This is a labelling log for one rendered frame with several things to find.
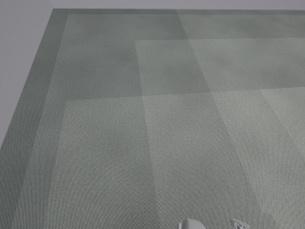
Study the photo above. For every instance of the right robot thigh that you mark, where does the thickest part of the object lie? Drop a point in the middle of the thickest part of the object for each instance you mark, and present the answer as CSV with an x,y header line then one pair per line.
x,y
190,224

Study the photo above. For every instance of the robot right hand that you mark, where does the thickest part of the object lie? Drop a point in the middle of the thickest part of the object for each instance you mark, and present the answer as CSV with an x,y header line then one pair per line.
x,y
237,224

